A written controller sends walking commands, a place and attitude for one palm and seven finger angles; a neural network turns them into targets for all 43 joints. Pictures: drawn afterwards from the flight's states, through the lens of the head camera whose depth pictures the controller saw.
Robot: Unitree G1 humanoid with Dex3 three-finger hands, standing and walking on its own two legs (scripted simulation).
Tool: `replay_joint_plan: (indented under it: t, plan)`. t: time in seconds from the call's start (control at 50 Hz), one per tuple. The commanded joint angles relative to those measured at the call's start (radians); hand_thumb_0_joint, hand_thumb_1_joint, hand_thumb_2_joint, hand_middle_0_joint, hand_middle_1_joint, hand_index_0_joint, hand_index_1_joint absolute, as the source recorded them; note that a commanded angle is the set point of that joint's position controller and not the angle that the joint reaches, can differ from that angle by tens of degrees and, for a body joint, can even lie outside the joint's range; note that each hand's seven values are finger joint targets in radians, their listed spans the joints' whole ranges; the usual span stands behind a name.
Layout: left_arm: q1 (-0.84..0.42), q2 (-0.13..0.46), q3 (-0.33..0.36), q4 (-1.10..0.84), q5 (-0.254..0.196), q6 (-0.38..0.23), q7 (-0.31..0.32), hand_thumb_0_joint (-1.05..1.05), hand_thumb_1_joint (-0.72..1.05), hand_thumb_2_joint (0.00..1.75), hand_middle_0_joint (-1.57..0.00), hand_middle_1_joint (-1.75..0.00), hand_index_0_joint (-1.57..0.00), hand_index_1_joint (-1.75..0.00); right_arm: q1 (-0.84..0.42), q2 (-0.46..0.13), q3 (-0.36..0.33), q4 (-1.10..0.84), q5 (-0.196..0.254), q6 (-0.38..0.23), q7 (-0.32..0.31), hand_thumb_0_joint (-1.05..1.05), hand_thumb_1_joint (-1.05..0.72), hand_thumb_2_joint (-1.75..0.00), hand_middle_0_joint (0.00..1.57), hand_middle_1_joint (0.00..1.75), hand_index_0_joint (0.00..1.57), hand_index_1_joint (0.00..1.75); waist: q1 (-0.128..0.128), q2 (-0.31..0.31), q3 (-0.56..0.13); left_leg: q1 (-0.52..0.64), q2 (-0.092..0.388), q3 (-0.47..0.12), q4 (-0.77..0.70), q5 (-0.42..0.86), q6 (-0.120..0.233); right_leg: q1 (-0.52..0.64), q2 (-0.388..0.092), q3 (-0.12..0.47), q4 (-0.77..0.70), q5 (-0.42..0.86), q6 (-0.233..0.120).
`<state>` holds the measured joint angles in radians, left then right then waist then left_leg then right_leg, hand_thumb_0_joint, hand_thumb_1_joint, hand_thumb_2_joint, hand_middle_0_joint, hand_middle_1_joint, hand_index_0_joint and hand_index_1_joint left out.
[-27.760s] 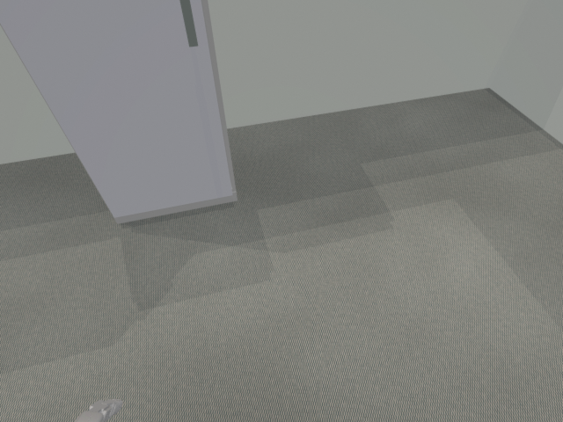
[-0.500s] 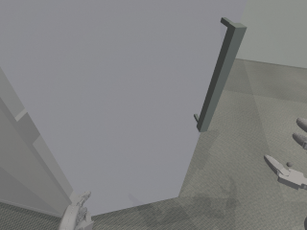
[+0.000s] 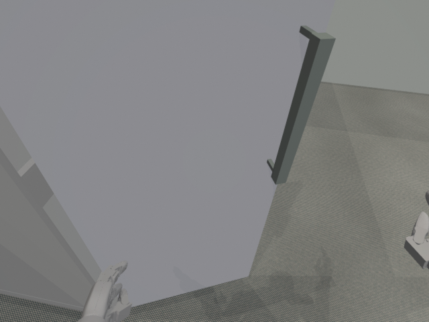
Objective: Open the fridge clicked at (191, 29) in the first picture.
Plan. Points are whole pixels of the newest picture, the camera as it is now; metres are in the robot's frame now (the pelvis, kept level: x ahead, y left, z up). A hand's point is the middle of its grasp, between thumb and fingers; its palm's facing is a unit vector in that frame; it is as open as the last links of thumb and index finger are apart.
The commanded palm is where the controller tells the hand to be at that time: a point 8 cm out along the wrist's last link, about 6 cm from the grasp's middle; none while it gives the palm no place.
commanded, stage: draw the hand back to the body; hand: right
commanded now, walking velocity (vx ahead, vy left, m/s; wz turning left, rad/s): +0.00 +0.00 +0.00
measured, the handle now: (290, 116) +0.44 -0.16 +0.19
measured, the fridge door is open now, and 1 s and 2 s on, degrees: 65 65 65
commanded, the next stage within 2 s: step back with the hand held close in 0.08 s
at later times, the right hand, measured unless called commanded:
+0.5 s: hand (405, 248) +0.18 -0.27 +0.14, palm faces +0.33 +0.81 -0.47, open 7.4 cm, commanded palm +0.12 -0.31 +0.17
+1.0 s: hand out of the picture +0.09 -0.30 +0.16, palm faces +0.49 +0.74 -0.47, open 7.4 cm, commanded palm +0.02 -0.33 +0.17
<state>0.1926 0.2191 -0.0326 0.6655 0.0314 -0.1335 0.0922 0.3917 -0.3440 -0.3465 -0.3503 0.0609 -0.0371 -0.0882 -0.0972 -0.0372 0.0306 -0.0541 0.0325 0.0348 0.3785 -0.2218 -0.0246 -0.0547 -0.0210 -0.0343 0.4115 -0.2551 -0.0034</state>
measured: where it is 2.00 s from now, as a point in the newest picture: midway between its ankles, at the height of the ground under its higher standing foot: outside the picture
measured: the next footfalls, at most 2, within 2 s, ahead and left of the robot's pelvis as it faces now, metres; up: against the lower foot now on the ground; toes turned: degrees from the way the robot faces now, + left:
right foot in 1.48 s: -0.11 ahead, -0.14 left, +0.00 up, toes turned -10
left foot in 1.76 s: -0.29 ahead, +0.08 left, +0.00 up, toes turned +2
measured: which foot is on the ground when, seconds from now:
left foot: down 0.00-1.00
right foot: down 0.00-1.00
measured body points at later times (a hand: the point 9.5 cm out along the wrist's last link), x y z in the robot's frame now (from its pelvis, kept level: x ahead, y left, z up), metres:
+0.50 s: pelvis -0.03 -0.02 +0.00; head -0.02 -0.02 +0.45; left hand +0.15 +0.22 -0.08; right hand +0.16 -0.31 +0.17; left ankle +0.00 +0.14 -0.74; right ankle -0.01 -0.12 -0.74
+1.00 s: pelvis -0.10 -0.02 -0.02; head -0.09 -0.04 +0.42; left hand +0.06 +0.21 -0.10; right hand +0.06 -0.33 +0.18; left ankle +0.00 +0.13 -0.74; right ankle -0.01 -0.12 -0.74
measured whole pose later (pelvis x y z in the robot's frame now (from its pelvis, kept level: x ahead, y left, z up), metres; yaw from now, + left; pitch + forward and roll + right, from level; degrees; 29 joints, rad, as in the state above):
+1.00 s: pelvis -0.10 -0.02 -0.02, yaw -3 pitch -2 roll +1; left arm 0.25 0.21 -0.01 0.58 0.01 -0.14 0.09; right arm 0.46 -0.40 -0.46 -0.47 -0.02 -0.29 -0.13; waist 0.00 0.01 0.05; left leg -0.40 0.00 -0.06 0.59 -0.17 -0.05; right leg -0.44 0.01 -0.02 0.67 -0.25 -0.06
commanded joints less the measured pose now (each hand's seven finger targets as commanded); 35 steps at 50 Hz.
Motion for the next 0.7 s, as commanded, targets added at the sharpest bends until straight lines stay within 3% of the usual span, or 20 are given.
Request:
replay_joint_plan:
  t: [0.0, 0.06, 0.14, 0.18, 0.2, 0.22, 0.24, 0.28, 0.32, 0.36, 0.44, 0.54, 0.58, 0.62, 0.68]
  plan:
    - [-0.124, 0.108, 0.045, -0.158, -0.004, -0.053, 0.009, 0.0, 0.9, 0.9, -0.2, -0.3, -0.2, -0.3, -0.122, -0.197, -0.108, -0.217, 0.005, -0.064, -0.017, 0.0, -0.9, -0.9, 0.2, 0.3, 0.2, 0.3, 0.01, -0.025, -0.053, -0.006, -0.024, 0.01, -0.052, 0.135, 0.033, -0.03, 0.007, -0.006, -0.077, 0.198, -0.019]
    - [-0.124, 0.111, 0.046, -0.158, -0.002, -0.055, 0.01, 0.0, 0.9, 0.9, -0.2, -0.3, -0.2, -0.3, -0.116, -0.209, -0.119, -0.224, 0.005, -0.067, -0.016, 0.0, -0.9, -0.9, 0.2, 0.3, 0.2, 0.3, 0.006, -0.04, -0.072, 0.01, -0.021, 0.005, -0.052, 0.148, 0.034, -0.026, 0.007, -0.007, -0.076, 0.205, -0.02]
    - [-0.127, 0.113, 0.047, -0.157, -0.004, -0.052, 0.009, 0.0, 0.9, 0.9, -0.2, -0.3, -0.2, -0.3, -0.102, -0.201, -0.114, -0.208, 0.008, -0.066, -0.013, 0.0, -0.9, -0.9, 0.2, 0.3, 0.2, 0.3, 0.007, -0.008, -0.048, -0.002, -0.023, 0.006, -0.065, 0.132, 0.032, -0.032, 0.005, -0.009, -0.081, 0.192, -0.021]
    - [-0.132, 0.11, 0.044, -0.159, -0.003, -0.059, 0.007, 0.0, 0.9, 0.9, -0.2, -0.3, -0.2, -0.3, -0.158, -0.176, -0.073, -0.256, 0.0, -0.075, -0.012, 0.0, -0.9, -0.9, 0.2, 0.3, 0.2, 0.3, 0.013, -0.063, -0.057, -0.005, -0.023, 0.004, -0.065, 0.118, 0.033, -0.023, 0.01, -0.008, -0.083, 0.179, -0.02]
    - [-0.141, 0.123, 0.031, -0.213, -0.022, -0.037, 0.001, 0.0, 0.9, 0.9, -0.2, -0.3, -0.2, -0.3, -0.274, -0.316, -0.2, -0.307, -0.009, -0.123, -0.031, 0.0, -0.9, -0.9, 0.2, 0.3, 0.2, 0.3, 0.056, -0.018, 0.024, -0.123, 0.014, -0.088, -0.116, 0.145, 0.031, -0.117, -0.006, 0.0, -0.045, 0.088, -0.036]
    - [-0.133, 0.113, 0.027, -0.189, -0.018, -0.021, 0.006, 0.0, 0.9, 0.9, -0.2, -0.3, -0.2, -0.3, -0.246, -0.313, -0.203, -0.255, -0.017, -0.143, -0.033, 0.0, -0.9, -0.9, 0.2, 0.3, 0.2, 0.3, 0.055, 0.012, 0.015, -0.118, 0.037, -0.086, -0.117, 0.157, 0.038, -0.129, 0.001, 0.019, -0.035, 0.073, -0.036]
    - [-0.126, 0.109, 0.036, -0.182, -0.014, -0.008, 0.005, 0.0, 0.9, 0.9, -0.2, -0.3, -0.2, -0.3, -0.109, -0.228, -0.142, -0.191, -0.018, -0.138, -0.028, 0.0, -0.9, -0.9, 0.2, 0.3, 0.2, 0.3, 0.062, 0.062, -0.005, -0.147, 0.047, -0.091, -0.109, 0.194, 0.038, -0.116, -0.003, 0.014, -0.008, 0.106, -0.034]
    - [-0.111, 0.117, 0.05, -0.211, -0.01, 0.015, 0.0, 0.0, 0.9, 0.9, -0.2, -0.3, -0.2, -0.3, -0.005, -0.189, -0.113, -0.204, -0.021, -0.14, -0.023, 0.0, -0.9, -0.9, 0.2, 0.3, 0.2, 0.3, 0.062, 0.051, -0.108, -0.119, 0.061, -0.082, -0.06, 0.306, 0.034, -0.092, -0.013, 0.003, 0.017, 0.204, -0.033]
    - [-0.11, 0.123, 0.059, -0.23, -0.012, 0.031, 0.003, 0.0, 0.9, 0.9, -0.2, -0.3, -0.2, -0.3, 0.028, -0.204, -0.127, -0.242, -0.022, -0.148, -0.027, 0.0, -0.9, -0.9, 0.2, 0.3, 0.2, 0.3, 0.062, 0.002, -0.169, -0.094, 0.061, -0.063, -0.01, 0.391, 0.027, -0.083, -0.025, 0.005, 0.019, 0.309, -0.03]
    - [-0.106, 0.119, 0.065, -0.25, -0.015, 0.046, 0.005, 0.0, 0.9, 0.9, -0.2, -0.3, -0.2, -0.3, 0.075, -0.222, -0.154, -0.261, -0.016, -0.152, -0.033, 0.0, -0.9, -0.9, 0.2, 0.3, 0.2, 0.3, 0.062, 0.005, -0.218, -0.083, 0.05, -0.059, 0.03, 0.419, 0.019, -0.082, -0.039, 0.011, 0.016, 0.364, -0.03]
    - [-0.11, 0.117, 0.07, -0.279, -0.019, 0.064, 0.014, 0.0, 0.9, 0.9, -0.2, -0.3, -0.2, -0.3, 0.097, -0.263, -0.201, -0.319, -0.014, -0.17, -0.047, 0.0, -0.9, -0.9, 0.2, 0.3, 0.2, 0.3, 0.06, -0.018, -0.227, -0.076, 0.03, -0.052, 0.083, 0.407, 0.013, -0.133, -0.052, 0.032, 0.001, 0.38, -0.033]
    - [-0.1, 0.131, 0.077, -0.291, -0.023, 0.054, 0.018, 0.0, 0.9, 0.9, -0.2, -0.3, -0.2, -0.3, 0.084, -0.257, -0.213, -0.335, -0.024, -0.198, -0.054, 0.0, -0.9, -0.9, 0.2, 0.3, 0.2, 0.3, 0.06, -0.063, -0.178, -0.037, -0.006, -0.047, 0.149, 0.272, 0.002, -0.297, -0.081, 0.077, -0.064, 0.179, -0.056]
    - [-0.096, 0.138, 0.079, -0.29, -0.025, 0.044, 0.016, 0.0, 0.9, 0.9, -0.2, -0.3, -0.2, -0.3, 0.079, -0.231, -0.2, -0.313, -0.03, -0.207, -0.054, 0.0, -0.9, -0.9, 0.2, 0.3, 0.2, 0.3, 0.064, -0.091, -0.147, -0.008, -0.015, -0.049, 0.189, 0.209, 0.001, -0.404, -0.099, 0.094, -0.1, -0.005, -0.075]
    - [-0.097, 0.142, 0.081, -0.287, -0.027, 0.029, 0.018, 0.0, 0.9, 0.9, -0.2, -0.3, -0.2, -0.3, 0.059, -0.228, -0.203, -0.301, -0.038, -0.217, -0.056, 0.0, -0.9, -0.9, 0.2, 0.3, 0.2, 0.3, 0.065, -0.09, -0.125, 0.025, -0.016, -0.057, 0.216, 0.183, 0.002, -0.502, -0.105, 0.11, -0.118, -0.164, -0.091]
    - [-0.073, 0.144, 0.083, -0.275, -0.03, 0.01, 0.015, 0.0, 0.9, 0.9, -0.2, -0.3, -0.2, -0.3, 0.031, -0.211, -0.187, -0.288, -0.048, -0.232, -0.058, 0.0, -0.9, -0.9, 0.2, 0.3, 0.2, 0.3, 0.077, -0.023, -0.079, -0.035, 0.002, -0.094, 0.176, 0.067, 0.009, -0.564, -0.091, 0.113, -0.086, -0.34, -0.095]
